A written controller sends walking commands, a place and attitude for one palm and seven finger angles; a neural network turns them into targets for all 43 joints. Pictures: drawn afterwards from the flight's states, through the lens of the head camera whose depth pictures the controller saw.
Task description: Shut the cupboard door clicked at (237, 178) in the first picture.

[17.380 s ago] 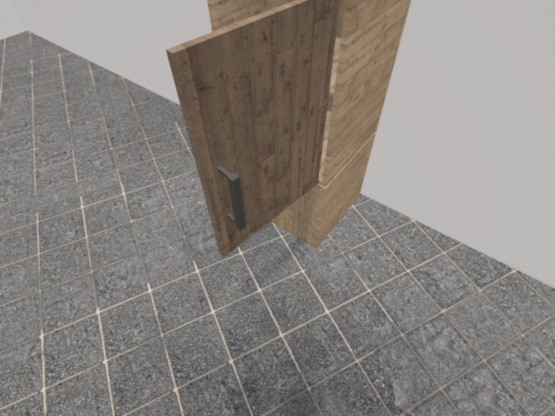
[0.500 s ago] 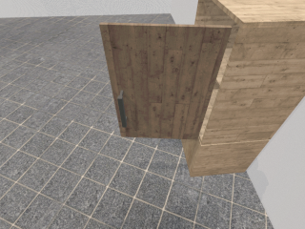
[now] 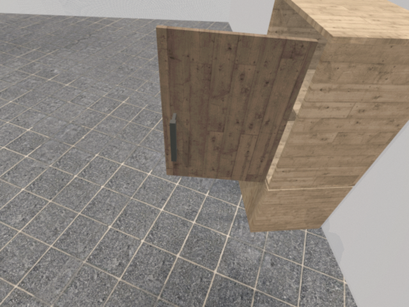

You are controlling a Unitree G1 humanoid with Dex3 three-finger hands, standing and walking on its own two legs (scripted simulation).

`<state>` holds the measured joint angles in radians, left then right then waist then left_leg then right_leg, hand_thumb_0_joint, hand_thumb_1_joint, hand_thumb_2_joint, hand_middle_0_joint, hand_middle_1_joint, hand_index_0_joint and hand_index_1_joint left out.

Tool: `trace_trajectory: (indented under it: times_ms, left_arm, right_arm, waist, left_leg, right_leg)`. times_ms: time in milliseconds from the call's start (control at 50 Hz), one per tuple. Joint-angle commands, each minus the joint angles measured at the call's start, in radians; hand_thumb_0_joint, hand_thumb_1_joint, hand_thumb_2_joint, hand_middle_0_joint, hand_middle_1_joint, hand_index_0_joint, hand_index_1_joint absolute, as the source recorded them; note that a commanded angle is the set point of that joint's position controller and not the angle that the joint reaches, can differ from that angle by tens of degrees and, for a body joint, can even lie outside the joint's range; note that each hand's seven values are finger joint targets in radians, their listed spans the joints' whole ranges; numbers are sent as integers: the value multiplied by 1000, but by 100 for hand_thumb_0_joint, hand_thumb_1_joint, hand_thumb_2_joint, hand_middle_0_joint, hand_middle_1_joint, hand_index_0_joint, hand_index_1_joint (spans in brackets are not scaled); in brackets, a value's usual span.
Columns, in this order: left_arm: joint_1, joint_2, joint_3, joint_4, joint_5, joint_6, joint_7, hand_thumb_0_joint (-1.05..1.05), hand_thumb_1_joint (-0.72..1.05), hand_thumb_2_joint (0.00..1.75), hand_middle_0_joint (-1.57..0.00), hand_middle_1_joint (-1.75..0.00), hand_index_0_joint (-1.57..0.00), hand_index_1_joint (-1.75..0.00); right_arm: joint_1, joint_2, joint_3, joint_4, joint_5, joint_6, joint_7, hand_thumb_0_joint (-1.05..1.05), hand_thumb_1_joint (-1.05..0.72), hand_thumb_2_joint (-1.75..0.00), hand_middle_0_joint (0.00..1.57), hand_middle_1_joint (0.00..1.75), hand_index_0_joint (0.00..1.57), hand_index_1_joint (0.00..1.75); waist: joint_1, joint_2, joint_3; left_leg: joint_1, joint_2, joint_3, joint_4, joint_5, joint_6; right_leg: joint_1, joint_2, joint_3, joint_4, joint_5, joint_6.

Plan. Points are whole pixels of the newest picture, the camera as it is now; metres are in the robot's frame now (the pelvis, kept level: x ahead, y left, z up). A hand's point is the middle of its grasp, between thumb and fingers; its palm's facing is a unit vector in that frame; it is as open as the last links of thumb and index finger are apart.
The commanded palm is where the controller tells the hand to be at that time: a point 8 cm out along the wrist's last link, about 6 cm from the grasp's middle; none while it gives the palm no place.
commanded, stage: shuffle to correct the standing spot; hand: left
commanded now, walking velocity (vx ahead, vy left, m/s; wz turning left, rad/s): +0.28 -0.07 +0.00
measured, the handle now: (174, 138) +0.67 +0.14 -0.11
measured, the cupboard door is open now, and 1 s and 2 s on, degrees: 82 82 82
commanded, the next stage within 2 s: come to a stop and stand still in 1.02 s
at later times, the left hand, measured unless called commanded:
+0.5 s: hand out of the picture +0.02 +0.21 -0.19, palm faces -0.10 -0.99 -0.13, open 16.2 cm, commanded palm none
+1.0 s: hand (119, 300) +0.18 +0.20 -0.17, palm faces +0.02 -0.95 -0.30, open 16.9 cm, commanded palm none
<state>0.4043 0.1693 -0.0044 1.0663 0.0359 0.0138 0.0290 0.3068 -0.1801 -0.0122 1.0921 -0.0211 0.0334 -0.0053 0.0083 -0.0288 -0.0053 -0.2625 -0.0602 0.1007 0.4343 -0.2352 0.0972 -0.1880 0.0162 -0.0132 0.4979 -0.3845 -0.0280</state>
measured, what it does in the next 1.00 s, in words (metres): walks ahead: left foot, then right foot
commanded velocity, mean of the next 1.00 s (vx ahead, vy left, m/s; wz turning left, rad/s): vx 0.24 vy -0.09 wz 0.08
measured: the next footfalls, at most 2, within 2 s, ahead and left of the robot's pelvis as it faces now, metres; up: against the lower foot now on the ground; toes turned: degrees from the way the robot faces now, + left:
left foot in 0.38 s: +0.10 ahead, +0.14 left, +0.00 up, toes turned +3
right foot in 0.84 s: +0.24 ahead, -0.16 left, +0.00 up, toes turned -9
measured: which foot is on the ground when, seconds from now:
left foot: down 0.00-0.14, up 0.16-0.36, down 0.38-0.84, up 0.86-1.00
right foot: down 0.00-0.38, up 0.40-0.82, down 0.84-1.00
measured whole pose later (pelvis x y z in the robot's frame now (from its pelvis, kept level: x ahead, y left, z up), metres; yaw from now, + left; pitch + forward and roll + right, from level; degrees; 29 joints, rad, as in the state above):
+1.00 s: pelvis +0.17 -0.03 -0.01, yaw +2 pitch +0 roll -2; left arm 0.30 0.26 0.05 1.03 0.04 -0.04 0.03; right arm 0.33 -0.19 -0.06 1.09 -0.02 0.01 0.00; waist -0.02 0.02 0.06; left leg -0.44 0.08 0.08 1.02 -0.43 0.02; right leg -0.27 -0.06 -0.18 0.48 -0.21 -0.01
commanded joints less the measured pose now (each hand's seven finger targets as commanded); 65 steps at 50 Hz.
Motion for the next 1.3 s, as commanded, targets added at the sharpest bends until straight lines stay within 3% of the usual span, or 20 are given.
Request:
trace_trajectory:
  times_ms: [0, 80, 120, 140, 320, 360, 380, 420, 540, 700, 760, 780, 820, 900, 1040, 1060, 1100, 1120, 1200, 1280]
  left_arm:
    - [187, 42, 29, 3, -3, 17, -15, 0, -50, 30, -15, -30, -15, -30]
    - [275, 28, 49, 30, -6, 8, -15, 0, -50, 30, -15, -30, -15, -30]
    - [245, 109, 72, 21, -4, -10, 8, 0, -50, 30, -15, -30, -15, -30]
    - [140, 103, 74, -5, -12, -28, 19, 0, -50, 30, -15, -30, -15, -30]
    - [66, 82, 70, -8, -3, -40, -12, 0, -50, 30, -15, -30, -15, -30]
    - [42, -4, 53, -63, -6, -32, -30, 0, -50, 30, -15, -30, -15, -30]
    - [-54, 27, 61, -114, 6, -27, -38, 0, -50, 30, -15, -30, -15, -30]
    - [-79, 41, 71, -111, 14, -28, -46, 0, -50, 30, -15, -30, -15, -30]
    - [-107, 40, 47, -113, -13, -16, -65, 0, -50, 30, -15, -30, -15, -30]
    - [-219, 58, 44, -140, -22, -29, -59, 0, -50, 30, -15, -30, -15, -30]
    - [-101, 86, 55, -101, -22, -43, -52, 0, -50, 30, -15, -30, -15, -30]
    - [8, 126, 64, -63, -19, -53, -44, 0, -50, 30, -15, -30, -15, -30]
    - [178, 278, 96, -22, -17, -64, -20, 0, -50, 30, -15, -30, -15, -30]
    - [-29, 135, 68, -60, -18, -60, 1, 0, -50, 30, -15, -30, -15, -30]
    - [-71, 139, 52, -58, -14, -42, -7, 0, -50, 30, -15, -30, -15, -30]
    - [-61, 112, 43, -62, -20, -33, -14, 0, -50, 30, -15, -30, -15, -30]
    - [-100, 70, 39, -122, -14, -28, -29, 0, -50, 30, -15, -30, -15, -30]
    - [-155, 102, 52, -143, -7, -26, -34, 0, -50, 30, -15, -30, -15, -30]
    - [-14, 41, 34, -45, -22, -13, -16, 0, -50, 30, -15, -30, -15, -30]
    - [15, 24, 22, -32, -20, 3, -4, 0, -50, 30, -15, -30, -15, -30]
  right_arm:
    - [-29, -173, -52, -75, 1, -26, -21, 0, -90, -90, 20, 30, 20, 30]
    - [-51, -128, -58, -85, 0, -23, -19, 0, -90, -90, 20, 30, 20, 30]
    - [-70, -39, -48, -119, 12, -20, -9, 0, -90, -90, 20, 30, 20, 30]
    - [-90, -75, -63, -131, 4, -21, 0, 0, -90, -90, 20, 30, 20, 30]
    - [121, -1, -52, -73, 4, -80, 0, 0, -90, -90, 20, 30, 20, 30]
    - [301, -159, -91, -38, -15, -90, -23, 0, -90, -90, 20, 30, 20, 30]
    - [297, -198, -96, -40, -11, -86, -36, 0, -90, -90, 20, 30, 20, 30]
    - [190, -126, -76, -59, -10, -95, -34, 0, -90, -90, 20, 30, 20, 30]
    - [163, -80, -47, -34, 7, -126, -32, 0, -90, -90, 20, 30, 20, 30]
    - [193, -104, -62, -5, -5, -100, -21, 0, -90, -90, 20, 30, 20, 30]
    - [166, -113, -66, -5, -5, -83, -17, 0, -90, -90, 20, 30, 20, 30]
    - [165, -93, -60, -2, 0, -82, -12, 0, -90, -90, 20, 30, 20, 30]
    - [184, -4, -37, -45, 11, -76, -3, 0, -90, -90, 20, 30, 20, 30]
    - [105, -29, -53, -43, -3, -54, 8, 0, -90, -90, 20, 30, 20, 30]
    - [148, 9, -29, -45, -7, -63, 11, 0, -90, -90, 20, 30, 20, 30]
    - [171, -42, -38, -41, -7, -68, 7, 0, -90, -90, 20, 30, 20, 30]
    - [229, -215, -78, -59, -15, -70, -11, 0, -90, -90, 20, 30, 20, 30]
    - [185, -223, -78, -72, -15, -64, -19, 0, -90, -90, 20, 30, 20, 30]
    - [-47, -97, -23, -123, -1, -88, -33, 0, -90, -90, 20, 30, 20, 30]
    - [-69, -112, -44, -112, 8, -64, -36, 0, -90, -90, 20, 30, 20, 30]
  waist:
    - [43, 112, 106]
    - [69, 27, 155]
    - [49, -245, 210]
    - [4, -161, 211]
    - [-55, 3, 122]
    - [-110, 390, 101]
    - [-110, 255, 146]
    - [-49, 97, 167]
    - [-10, 112, 135]
    - [-53, 142, 135]
    - [-3, 109, 45]
    - [42, 49, -16]
    - [84, -317, -160]
    - [-5, -149, 3]
    - [-67, -52, 40]
    - [-73, 49, 49]
    - [-110, 355, 73]
    - [-106, 216, 132]
    - [21, 176, 68]
    - [10, 155, 12]
  left_leg:
    - [-170, 275, -303, -317, -539, 1]
    - [-274, 181, -168, -146, -468, -54]
    - [-408, 30, 13, 392, -212, -89]
    - [-376, 93, -86, 598, -174, -67]
    - [146, 74, 29, 75, -114, -80]
    - [272, 445, -578, -263, -528, 44]
    - [192, 538, -689, -359, -595, 103]
    - [52, 467, -568, -341, -486, 86]
    - [66, 355, -202, -314, 4, 73]
    - [69, 334, -167, -245, 88, 78]
    - [21, 287, -144, -96, 51, 36]
    - [-51, 228, -97, 52, 12, 2]
    - [-349, 72, 11, 548, -397, -56]
    - [-339, 187, -76, 730, -202, -62]
    - [125, 95, 58, 102, 5, -98]
    - [205, 137, -12, 18, -28, -99]
    - [238, 526, -534, -250, -113, 76]
    - [151, 556, -532, -256, -80, 147]
    - [34, 355, -104, -111, 715, 54]
    - [72, 324, -48, -49, 642, 41]
  right_leg:
    - [39, 4, -72, 100, -28, -25]
    - [144, -38, -13, -124, -114, -71]
    - [40, -366, 468, -444, -472, -222]
    - [-68, -396, 469, -469, -400, -236]
    - [-263, -149, 75, -121, -216, -101]
    - [-542, -7, -87, 391, -167, -6]
    - [-591, -67, 22, 556, -113, -11]
    - [-566, -122, 57, 655, 42, -13]
    - [-486, -154, 12, 485, 241, 38]
    - [-301, -117, -84, 119, 212, 45]
    - [-45, -77, -111, -29, 239, 38]
    - [136, -90, -77, -66, 233, 26]
    - [392, -460, 352, -231, 84, -114]
    - [73, -357, 160, -279, 43, -144]
    - [-212, -237, -30, -129, 85, -99]
    - [-279, -191, -54, -17, 3, -66]
    - [-502, -74, -96, 415, -196, 20]
    - [-515, -118, -15, 535, -152, 16]
    - [-260, -127, 14, 443, 64, 62]
    - [-103, -91, -68, 186, 148, 70]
